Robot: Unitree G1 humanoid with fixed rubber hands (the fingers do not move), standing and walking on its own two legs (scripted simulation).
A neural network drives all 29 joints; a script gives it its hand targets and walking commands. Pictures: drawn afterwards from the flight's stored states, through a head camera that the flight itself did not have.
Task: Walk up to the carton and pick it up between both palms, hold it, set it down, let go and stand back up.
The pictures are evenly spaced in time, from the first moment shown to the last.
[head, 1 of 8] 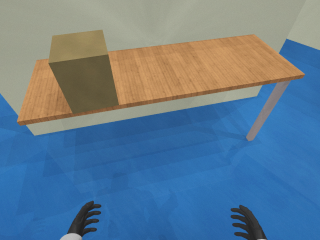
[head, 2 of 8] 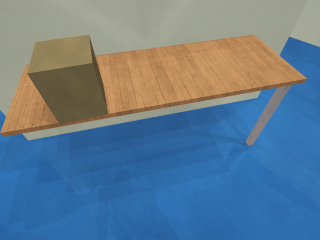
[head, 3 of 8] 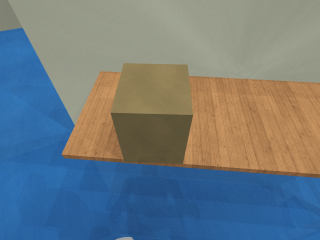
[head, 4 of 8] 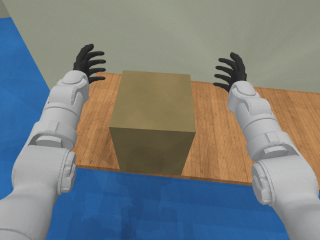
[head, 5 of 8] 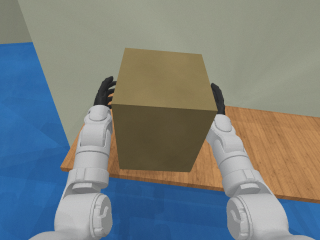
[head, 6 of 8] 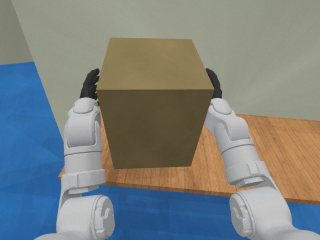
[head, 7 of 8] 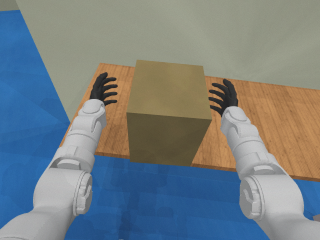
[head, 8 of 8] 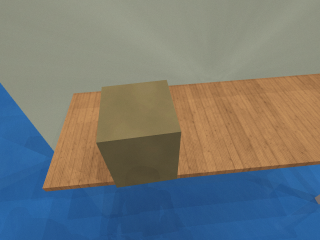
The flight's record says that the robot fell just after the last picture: no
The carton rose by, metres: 0.22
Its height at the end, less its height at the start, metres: +0.00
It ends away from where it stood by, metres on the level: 0.02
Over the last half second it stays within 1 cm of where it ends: yes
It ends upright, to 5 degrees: yes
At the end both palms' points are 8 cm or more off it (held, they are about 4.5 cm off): yes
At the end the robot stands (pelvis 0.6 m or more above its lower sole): yes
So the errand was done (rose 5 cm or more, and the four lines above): yes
